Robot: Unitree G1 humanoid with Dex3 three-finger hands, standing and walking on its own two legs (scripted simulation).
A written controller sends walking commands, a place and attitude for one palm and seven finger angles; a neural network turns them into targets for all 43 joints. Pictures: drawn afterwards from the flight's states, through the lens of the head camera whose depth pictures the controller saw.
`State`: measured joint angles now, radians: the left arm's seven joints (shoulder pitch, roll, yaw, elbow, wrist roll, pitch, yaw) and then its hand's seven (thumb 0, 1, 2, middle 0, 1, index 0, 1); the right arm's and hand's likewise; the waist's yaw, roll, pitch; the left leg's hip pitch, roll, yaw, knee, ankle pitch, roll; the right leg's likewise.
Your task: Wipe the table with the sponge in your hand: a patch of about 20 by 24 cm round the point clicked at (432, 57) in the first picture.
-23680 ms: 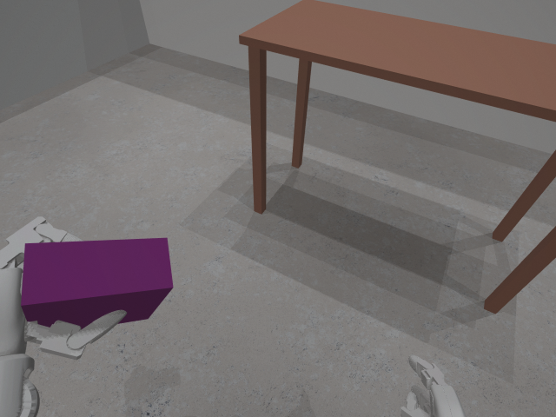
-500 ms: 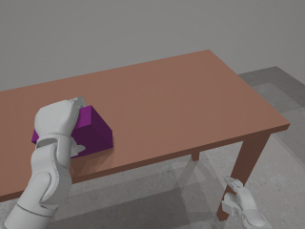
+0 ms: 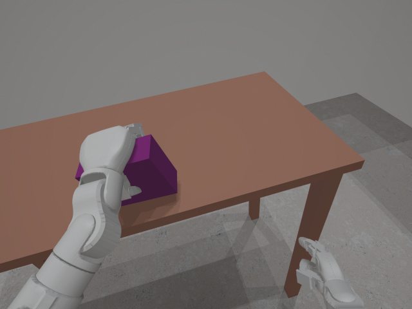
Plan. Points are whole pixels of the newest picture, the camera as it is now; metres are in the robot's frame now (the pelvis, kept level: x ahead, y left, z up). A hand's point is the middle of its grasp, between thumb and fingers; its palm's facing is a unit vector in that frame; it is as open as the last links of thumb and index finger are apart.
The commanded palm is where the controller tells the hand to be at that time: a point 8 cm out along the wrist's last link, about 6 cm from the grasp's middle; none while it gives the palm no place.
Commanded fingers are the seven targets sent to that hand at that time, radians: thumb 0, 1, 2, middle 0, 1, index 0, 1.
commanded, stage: wipe forward along the third lane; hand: left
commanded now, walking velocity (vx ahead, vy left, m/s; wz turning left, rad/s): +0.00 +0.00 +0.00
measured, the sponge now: (136, 179) +0.31 +0.19 +0.13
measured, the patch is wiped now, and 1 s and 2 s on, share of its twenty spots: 0.90 0.95 1.00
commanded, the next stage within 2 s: wipe back along the third lane in 1.54 s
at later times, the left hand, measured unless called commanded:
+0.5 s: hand (129, 152) +0.35 +0.21 +0.16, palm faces +0.05 -0.03 -1.00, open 9.7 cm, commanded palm +0.32 +0.23 +0.21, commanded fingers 0.00 0.10 1.30 -1.20 -1.60 -1.20 -1.60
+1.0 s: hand (125, 140) +0.39 +0.24 +0.16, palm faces -0.03 -0.02 -1.00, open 9.7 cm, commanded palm +0.38 +0.26 +0.19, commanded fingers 0.00 0.10 1.30 -1.20 -1.60 -1.20 -1.60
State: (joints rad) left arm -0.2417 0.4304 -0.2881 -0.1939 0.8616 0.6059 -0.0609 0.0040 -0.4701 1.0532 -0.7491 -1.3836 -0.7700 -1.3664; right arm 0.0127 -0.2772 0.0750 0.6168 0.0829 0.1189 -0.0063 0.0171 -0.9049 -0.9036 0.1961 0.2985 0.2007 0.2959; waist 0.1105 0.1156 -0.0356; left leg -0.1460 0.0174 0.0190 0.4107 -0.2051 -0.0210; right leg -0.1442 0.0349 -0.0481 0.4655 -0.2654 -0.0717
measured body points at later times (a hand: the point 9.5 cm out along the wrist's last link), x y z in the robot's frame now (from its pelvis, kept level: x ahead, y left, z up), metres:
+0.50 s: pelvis +0.00 -0.02 +0.00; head -0.02 -0.08 +0.44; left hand +0.35 +0.21 +0.21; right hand +0.22 -0.25 -0.10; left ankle +0.01 +0.14 -0.74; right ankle +0.00 -0.07 -0.74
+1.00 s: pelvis +0.01 -0.02 +0.00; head -0.01 -0.07 +0.44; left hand +0.39 +0.24 +0.21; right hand +0.19 -0.27 -0.12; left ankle +0.01 +0.14 -0.74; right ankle +0.00 -0.07 -0.74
